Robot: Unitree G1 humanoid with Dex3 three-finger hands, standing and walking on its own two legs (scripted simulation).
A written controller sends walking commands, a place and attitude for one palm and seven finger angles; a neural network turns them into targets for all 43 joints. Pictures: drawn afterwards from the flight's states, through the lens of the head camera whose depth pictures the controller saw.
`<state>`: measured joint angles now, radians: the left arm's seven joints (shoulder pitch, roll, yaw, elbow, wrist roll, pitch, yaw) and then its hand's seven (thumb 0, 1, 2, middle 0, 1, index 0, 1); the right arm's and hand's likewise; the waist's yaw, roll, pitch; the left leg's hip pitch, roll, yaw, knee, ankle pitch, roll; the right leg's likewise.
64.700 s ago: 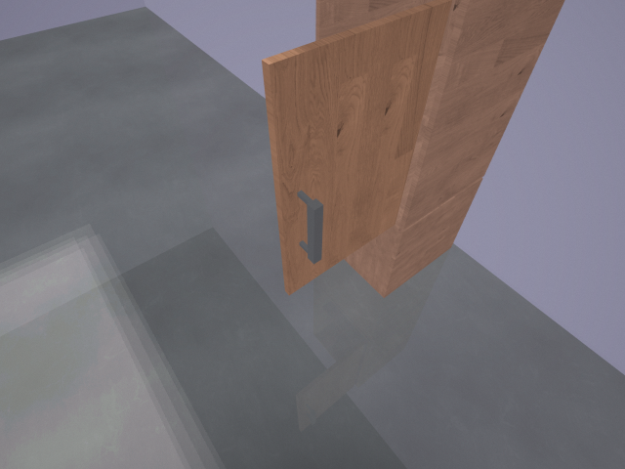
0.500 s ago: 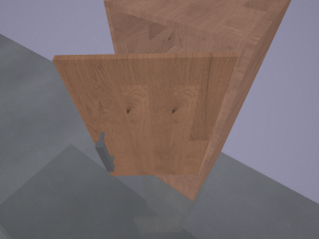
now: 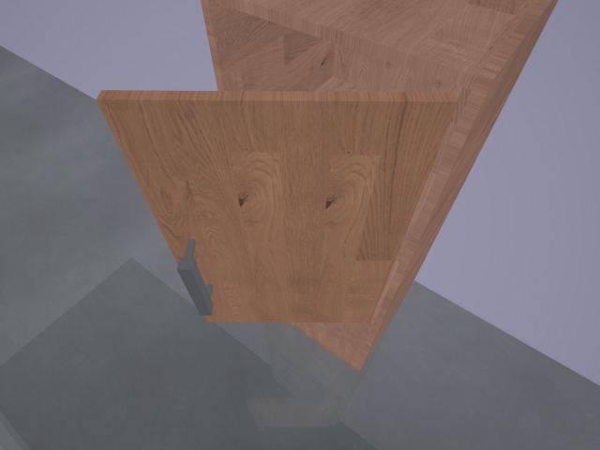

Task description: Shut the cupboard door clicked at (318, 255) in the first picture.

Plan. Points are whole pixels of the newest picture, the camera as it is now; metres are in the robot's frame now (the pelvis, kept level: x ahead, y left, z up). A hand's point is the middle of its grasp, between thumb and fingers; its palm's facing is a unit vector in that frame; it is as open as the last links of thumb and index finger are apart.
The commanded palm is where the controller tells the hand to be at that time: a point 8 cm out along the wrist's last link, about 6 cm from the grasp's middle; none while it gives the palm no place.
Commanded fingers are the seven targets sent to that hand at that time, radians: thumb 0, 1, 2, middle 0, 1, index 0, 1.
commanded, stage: shuffle to correct the standing spot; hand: left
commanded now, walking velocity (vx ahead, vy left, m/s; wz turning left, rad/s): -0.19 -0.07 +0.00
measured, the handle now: (199, 279) +0.39 +0.20 -0.09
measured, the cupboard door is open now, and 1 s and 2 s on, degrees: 36 36 36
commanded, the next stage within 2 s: come to a stop and stand still in 0.06 s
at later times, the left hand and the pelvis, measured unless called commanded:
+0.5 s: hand out of the picture -0.04 +0.18 -0.18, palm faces +0.05 -0.98 -0.17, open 7.3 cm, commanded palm none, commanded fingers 0.00 0.90 0.90 -0.20 -0.30 -0.20 -0.30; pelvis -0.07 +0.00 +0.00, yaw +2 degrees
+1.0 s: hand out of the picture +0.01 +0.15 -0.18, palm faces +0.09 -0.98 -0.19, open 7.1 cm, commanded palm none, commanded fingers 0.00 0.90 0.90 -0.20 -0.30 -0.20 -0.30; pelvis -0.05 -0.03 -0.01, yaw +3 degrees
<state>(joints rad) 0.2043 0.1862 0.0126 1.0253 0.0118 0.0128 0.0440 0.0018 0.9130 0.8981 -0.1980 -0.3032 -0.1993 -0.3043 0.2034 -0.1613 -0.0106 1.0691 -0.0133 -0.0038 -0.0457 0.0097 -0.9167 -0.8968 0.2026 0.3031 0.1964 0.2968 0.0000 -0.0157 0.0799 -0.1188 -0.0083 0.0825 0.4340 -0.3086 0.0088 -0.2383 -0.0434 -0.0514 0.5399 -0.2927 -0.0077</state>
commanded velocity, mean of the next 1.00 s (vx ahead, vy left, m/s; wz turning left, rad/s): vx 0.04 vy -0.01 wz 0.01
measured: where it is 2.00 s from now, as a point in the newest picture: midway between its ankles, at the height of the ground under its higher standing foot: outside the picture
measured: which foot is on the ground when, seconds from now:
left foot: down 0.00-0.16, up 0.18-0.38, down 0.40-1.00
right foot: down 0.00-0.40, up 0.42-0.78, down 0.80-1.00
